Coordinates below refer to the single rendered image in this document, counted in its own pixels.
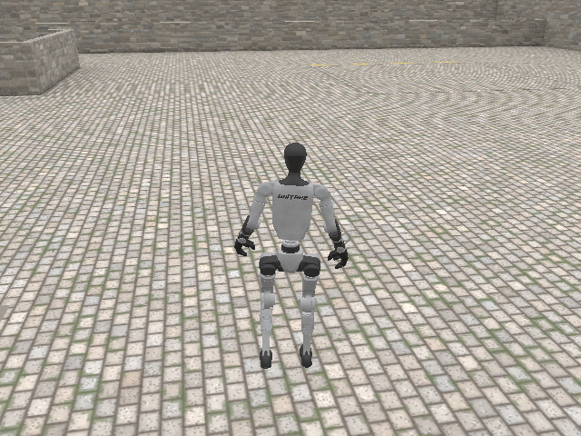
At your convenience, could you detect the robot right upper arm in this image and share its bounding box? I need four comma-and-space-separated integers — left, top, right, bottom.
312, 183, 338, 233

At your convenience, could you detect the left robot thigh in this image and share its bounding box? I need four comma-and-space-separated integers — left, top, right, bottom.
259, 252, 278, 309

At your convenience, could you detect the robot left upper arm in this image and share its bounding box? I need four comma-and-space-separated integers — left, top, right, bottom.
246, 182, 275, 230

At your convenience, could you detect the right robot shin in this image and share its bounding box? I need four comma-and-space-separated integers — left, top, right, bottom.
301, 297, 315, 355

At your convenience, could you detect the left robot forearm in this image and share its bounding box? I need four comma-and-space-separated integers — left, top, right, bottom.
237, 215, 254, 243

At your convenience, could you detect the right robot forearm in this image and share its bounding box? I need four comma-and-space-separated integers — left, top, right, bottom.
329, 219, 346, 253

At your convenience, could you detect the right robot hand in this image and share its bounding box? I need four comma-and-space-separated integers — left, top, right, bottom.
328, 249, 349, 269

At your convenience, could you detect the left robot hand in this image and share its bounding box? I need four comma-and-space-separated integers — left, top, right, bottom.
234, 239, 255, 256

